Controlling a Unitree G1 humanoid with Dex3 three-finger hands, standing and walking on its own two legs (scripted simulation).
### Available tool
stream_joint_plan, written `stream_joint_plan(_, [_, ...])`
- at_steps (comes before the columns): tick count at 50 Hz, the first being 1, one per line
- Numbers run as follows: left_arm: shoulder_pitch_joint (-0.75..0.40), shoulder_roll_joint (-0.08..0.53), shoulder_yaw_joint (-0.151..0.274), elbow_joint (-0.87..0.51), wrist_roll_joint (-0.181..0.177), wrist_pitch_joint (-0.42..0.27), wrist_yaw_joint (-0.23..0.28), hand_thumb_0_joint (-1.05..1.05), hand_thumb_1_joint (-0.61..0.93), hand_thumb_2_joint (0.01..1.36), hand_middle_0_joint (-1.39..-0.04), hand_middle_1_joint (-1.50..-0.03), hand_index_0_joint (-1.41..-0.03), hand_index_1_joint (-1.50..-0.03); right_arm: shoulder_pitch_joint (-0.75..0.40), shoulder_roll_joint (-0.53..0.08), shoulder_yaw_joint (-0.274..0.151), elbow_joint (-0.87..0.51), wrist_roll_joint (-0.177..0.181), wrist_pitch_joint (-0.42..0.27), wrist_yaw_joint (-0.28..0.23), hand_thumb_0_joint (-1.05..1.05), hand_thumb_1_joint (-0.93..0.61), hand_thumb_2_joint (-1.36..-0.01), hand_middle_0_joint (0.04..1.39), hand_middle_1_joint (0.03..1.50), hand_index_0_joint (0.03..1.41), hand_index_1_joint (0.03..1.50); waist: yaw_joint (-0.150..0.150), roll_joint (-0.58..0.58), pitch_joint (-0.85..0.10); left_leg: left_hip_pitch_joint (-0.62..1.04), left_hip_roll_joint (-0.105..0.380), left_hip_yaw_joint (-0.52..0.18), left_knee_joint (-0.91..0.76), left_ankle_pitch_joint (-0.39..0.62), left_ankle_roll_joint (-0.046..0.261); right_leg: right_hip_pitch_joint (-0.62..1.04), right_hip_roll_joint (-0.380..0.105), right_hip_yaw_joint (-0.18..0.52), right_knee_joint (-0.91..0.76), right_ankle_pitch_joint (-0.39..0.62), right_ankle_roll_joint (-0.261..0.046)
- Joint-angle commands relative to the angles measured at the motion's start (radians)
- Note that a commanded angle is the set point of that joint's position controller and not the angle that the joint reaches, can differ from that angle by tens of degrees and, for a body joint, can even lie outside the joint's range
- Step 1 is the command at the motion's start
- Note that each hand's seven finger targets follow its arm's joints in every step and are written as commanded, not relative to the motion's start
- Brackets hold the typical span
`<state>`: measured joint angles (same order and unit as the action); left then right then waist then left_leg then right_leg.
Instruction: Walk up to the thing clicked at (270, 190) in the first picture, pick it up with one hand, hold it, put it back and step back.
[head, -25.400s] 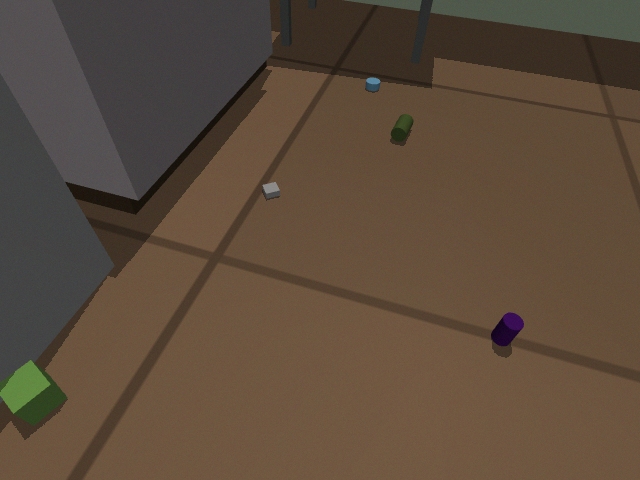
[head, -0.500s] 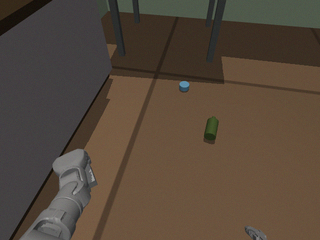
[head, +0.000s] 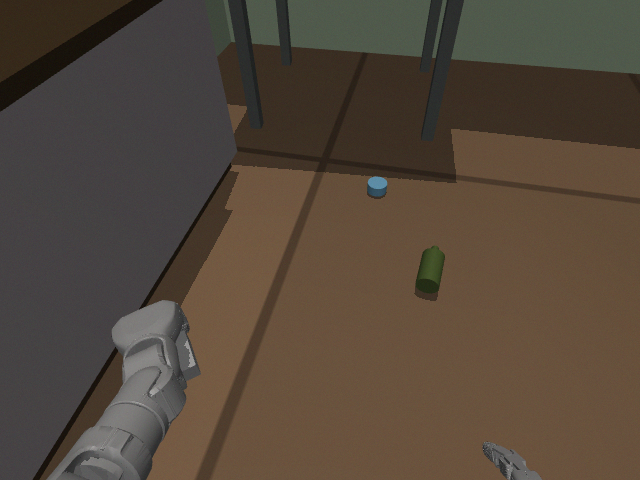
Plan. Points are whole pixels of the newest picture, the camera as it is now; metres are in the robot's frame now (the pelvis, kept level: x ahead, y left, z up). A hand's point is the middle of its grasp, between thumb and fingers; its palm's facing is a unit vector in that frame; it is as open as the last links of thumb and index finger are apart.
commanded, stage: hold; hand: left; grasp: from above
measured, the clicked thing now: (171, 361) +0.32 +0.23 -0.09
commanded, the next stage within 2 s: crouch in 1.16 s
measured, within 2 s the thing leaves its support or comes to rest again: neither
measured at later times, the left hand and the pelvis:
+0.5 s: hand (155, 361) +0.29 +0.22 -0.03, palm faces -0.36 -0.21 -0.91, open 9.1 cm; pelvis -0.01 +0.00 +0.00, yaw +0 degrees
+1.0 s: hand (159, 353) +0.30 +0.22 -0.03, palm faces -0.37 -0.21 -0.91, open 9.1 cm; pelvis +0.00 +0.00 +0.01, yaw +0 degrees
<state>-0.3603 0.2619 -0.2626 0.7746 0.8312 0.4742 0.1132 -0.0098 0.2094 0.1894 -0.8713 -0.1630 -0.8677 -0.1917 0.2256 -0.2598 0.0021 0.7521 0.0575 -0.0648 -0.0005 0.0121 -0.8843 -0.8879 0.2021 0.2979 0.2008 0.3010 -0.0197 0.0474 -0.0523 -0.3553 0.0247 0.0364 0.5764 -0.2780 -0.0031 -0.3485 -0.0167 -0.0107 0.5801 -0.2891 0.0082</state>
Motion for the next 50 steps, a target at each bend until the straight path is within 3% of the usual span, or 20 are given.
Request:
stream_joint_plan(1, [-0.342, 0.177, 0.054, -0.205, 0.046, -0.004, 0.031, 0.000, 0.671, 0.369, -1.088, -0.266, -1.067, -0.286, -0.069, -0.124, -0.036, -0.135, 0.006, -0.047, -0.004, 0.000, -0.874, -0.894, 0.200, 0.300, 0.200, 0.300, 0.004, -0.046, -0.227, 0.118, -0.038, -0.003, -0.086, 0.180, 0.017, 0.085, 0.036, 0.009, -0.103, 0.196, -0.008])
stream_joint_plan(3, [-0.327, 0.184, 0.058, -0.206, 0.046, 0.000, 0.024, 0.000, 0.693, 0.361, -1.094, -0.278, -1.078, -0.293, -0.075, -0.126, -0.035, -0.141, 0.007, -0.047, -0.005, 0.000, -0.871, -0.893, 0.200, 0.300, 0.200, 0.300, 0.013, -0.034, -0.217, 0.121, -0.033, -0.007, -0.100, 0.170, 0.013, 0.086, 0.040, 0.003, -0.105, 0.171, -0.014])
stream_joint_plan(5, [-0.311, 0.174, 0.052, -0.192, 0.049, 0.003, 0.018, 0.000, 0.668, 0.368, -1.071, -0.288, -1.056, -0.302, -0.082, -0.125, -0.035, -0.144, 0.006, -0.046, -0.005, 0.000, -0.870, -0.892, 0.200, 0.300, 0.200, 0.300, 0.004, -0.044, -0.206, 0.120, -0.031, -0.010, -0.104, 0.161, 0.014, 0.082, 0.043, 0.004, -0.109, 0.160, -0.013])
stream_joint_plan(10, [-0.324, 0.202, 0.062, -0.275, 0.052, -0.005, -0.002, 0.000, 0.676, 0.372, -1.071, -0.304, -1.058, -0.315, -0.094, -0.121, -0.033, -0.157, 0.009, -0.047, -0.009, 0.000, -0.874, -0.893, 0.200, 0.300, 0.200, 0.300, 0.019, -0.028, -0.233, 0.138, -0.036, -0.004, -0.108, 0.161, 0.015, 0.106, 0.039, 0.011, -0.119, 0.160, -0.011])
stream_joint_plan(17, [-0.293, 0.189, 0.053, -0.280, 0.051, 0.006, -0.013, 0.000, 0.676, 0.382, -1.055, -0.349, -1.052, -0.351, -0.114, -0.118, -0.028, -0.168, 0.011, -0.050, -0.014, 0.000, -0.875, -0.894, 0.200, 0.300, 0.200, 0.300, 0.016, -0.051, -0.195, 0.136, -0.034, -0.008, -0.122, 0.139, 0.014, 0.099, 0.041, 0.008, -0.136, 0.130, -0.010])
stream_joint_plan(23, [-0.309, 0.209, 0.059, -0.318, 0.052, 0.020, -0.027, 0.000, 0.645, 0.395, -1.039, -0.345, -1.032, -0.351, -0.117, -0.119, -0.028, -0.165, 0.012, -0.052, -0.014, 0.000, -0.876, -0.894, 0.200, 0.300, 0.200, 0.300, 0.022, -0.025, -0.225, 0.167, -0.030, -0.005, -0.124, 0.191, 0.013, 0.118, 0.043, 0.005, -0.127, 0.180, -0.011])
stream_joint_plan(31, [-0.265, 0.173, 0.032, -0.320, 0.045, 0.032, -0.060, 0.000, 0.642, 0.393, -1.035, -0.359, -1.031, -0.363, -0.133, -0.116, -0.025, -0.185, 0.014, -0.054, -0.014, 0.000, -0.878, -0.895, 0.200, 0.300, 0.200, 0.300, 0.023, -0.054, -0.186, 0.156, -0.036, -0.003, -0.137, 0.157, 0.017, 0.106, 0.039, 0.007, -0.147, 0.146, -0.010])
stream_joint_plan(32, [-0.287, 0.204, 0.050, -0.342, 0.049, 0.027, -0.060, 0.000, 0.640, 0.393, -1.027, -0.373, -1.025, -0.374, -0.131, -0.118, -0.026, -0.185, 0.014, -0.053, -0.016, 0.000, -0.878, -0.895, 0.200, 0.300, 0.200, 0.300, 0.028, -0.038, -0.204, 0.168, -0.034, -0.004, -0.139, 0.170, 0.016, 0.110, 0.041, 0.005, -0.144, 0.155, -0.012])
stream_joint_plan(39, [-0.318, 0.233, 0.071, -0.369, 0.076, 0.013, -0.047, 0.000, 0.683, 0.429, -1.076, -0.375, -1.068, -0.382, -0.116, -0.116, -0.028, -0.177, 0.010, -0.045, -0.020, 0.000, -0.878, -0.895, 0.200, 0.300, 0.200, 0.300, 0.024, -0.024, -0.247, 0.198, -0.033, -0.004, -0.124, 0.253, 0.013, 0.140, 0.043, 0.007, -0.126, 0.240, -0.011])
stream_joint_plan(44, [-0.269, 0.183, 0.043, -0.319, 0.063, 0.022, -0.042, 0.000, 0.634, 0.449, -1.040, -0.400, -1.033, -0.407, -0.122, -0.112, -0.030, -0.175, 0.012, -0.039, -0.018, 0.000, -0.882, -0.896, 0.200, 0.300, 0.200, 0.300, 0.025, -0.055, -0.204, 0.181, -0.034, -0.002, -0.126, 0.234, 0.018, 0.130, 0.041, 0.006, -0.142, 0.228, -0.006])
stream_joint_plan(50, [-0.260, 0.175, 0.032, -0.310, 0.049, 0.046, -0.059, 0.000, 0.615, 0.469, -1.019, -0.423, -1.012, -0.430, -0.124, -0.118, -0.033, -0.177, 0.014, -0.034, -0.012, 0.000, -0.880, -0.895, 0.200, 0.300, 0.200, 0.300, 0.025, -0.058, -0.218, 0.195, -0.032, 0.000, -0.126, 0.275, 0.020, 0.141, 0.042, 0.002, -0.138, 0.273, -0.006])
